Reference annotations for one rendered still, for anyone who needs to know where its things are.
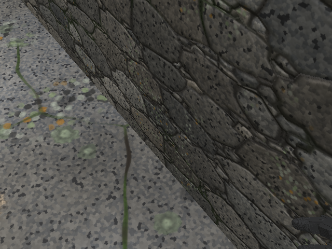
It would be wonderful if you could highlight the robot right hand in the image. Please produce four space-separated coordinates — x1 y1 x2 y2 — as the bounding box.
292 215 332 249

